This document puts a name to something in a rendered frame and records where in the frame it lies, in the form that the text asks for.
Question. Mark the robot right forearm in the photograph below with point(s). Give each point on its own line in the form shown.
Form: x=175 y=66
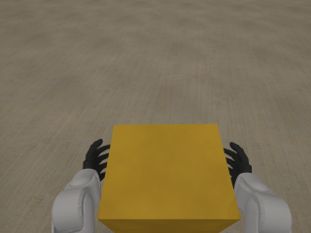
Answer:
x=264 y=211

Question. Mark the carton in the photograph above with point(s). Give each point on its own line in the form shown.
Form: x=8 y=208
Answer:
x=167 y=178

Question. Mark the robot left forearm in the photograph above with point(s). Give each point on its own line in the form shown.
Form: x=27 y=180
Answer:
x=73 y=208

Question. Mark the right robot hand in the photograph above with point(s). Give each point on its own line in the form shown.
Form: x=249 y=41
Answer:
x=240 y=163

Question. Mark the left robot hand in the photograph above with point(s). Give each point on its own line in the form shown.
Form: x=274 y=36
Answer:
x=93 y=159

